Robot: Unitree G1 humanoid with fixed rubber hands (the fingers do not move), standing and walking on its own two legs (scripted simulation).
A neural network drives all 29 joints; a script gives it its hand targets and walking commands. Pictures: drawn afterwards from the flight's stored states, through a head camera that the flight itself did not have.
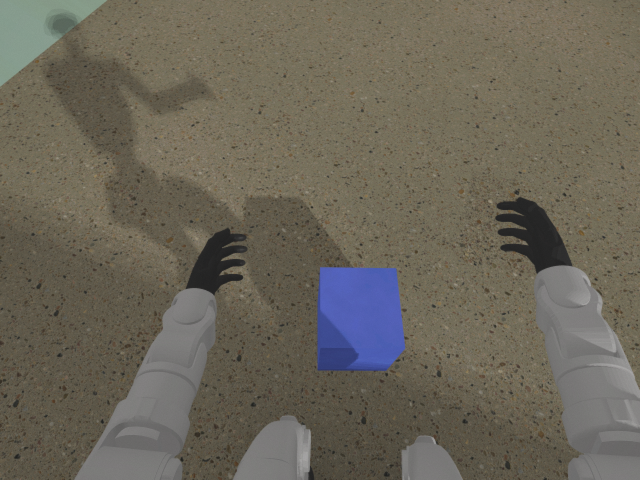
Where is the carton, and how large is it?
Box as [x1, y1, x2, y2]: [318, 267, 404, 370]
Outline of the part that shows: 320,267 318,289 318,369 385,370 404,348 395,268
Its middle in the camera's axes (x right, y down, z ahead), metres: +0.10 +0.22 +1.07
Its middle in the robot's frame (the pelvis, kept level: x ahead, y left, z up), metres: +0.50 -0.03 -0.58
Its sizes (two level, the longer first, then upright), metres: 0.210 0.200 0.250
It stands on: the floor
